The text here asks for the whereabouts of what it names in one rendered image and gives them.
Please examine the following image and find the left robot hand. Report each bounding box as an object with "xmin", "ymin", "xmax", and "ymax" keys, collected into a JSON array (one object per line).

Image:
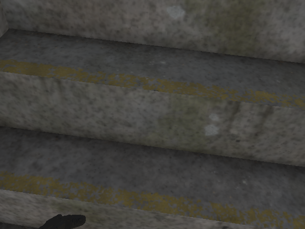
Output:
[{"xmin": 39, "ymin": 214, "xmax": 86, "ymax": 229}]

